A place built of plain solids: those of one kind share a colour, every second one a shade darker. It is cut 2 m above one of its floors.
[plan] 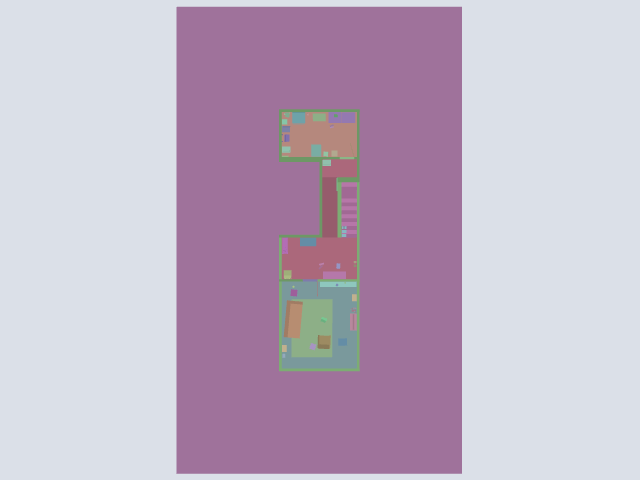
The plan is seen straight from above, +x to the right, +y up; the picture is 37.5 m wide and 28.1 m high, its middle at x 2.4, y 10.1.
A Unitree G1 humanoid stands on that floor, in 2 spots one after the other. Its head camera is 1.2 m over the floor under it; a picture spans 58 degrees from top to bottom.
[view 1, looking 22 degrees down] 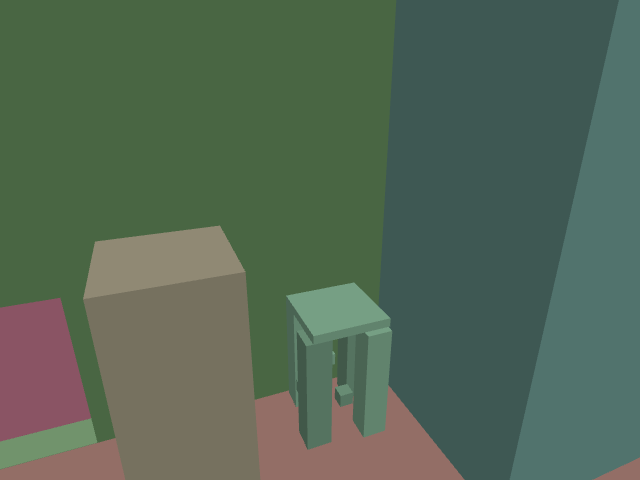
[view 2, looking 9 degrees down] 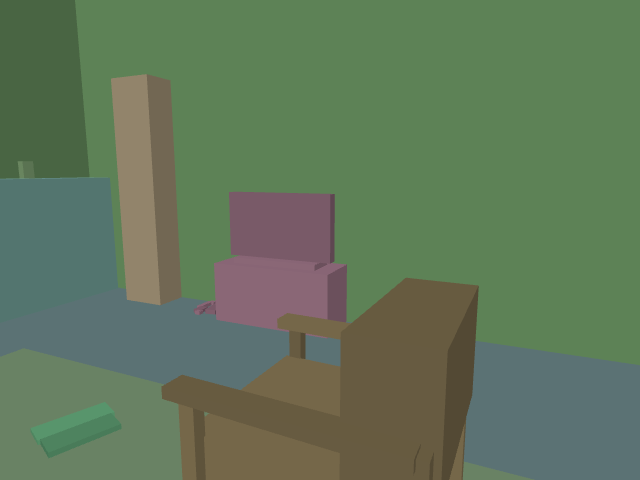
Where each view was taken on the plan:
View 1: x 3.26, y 16.28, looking -112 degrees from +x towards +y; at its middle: wall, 1.54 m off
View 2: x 1.38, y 3.62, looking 24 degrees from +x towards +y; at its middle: tv_board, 3.26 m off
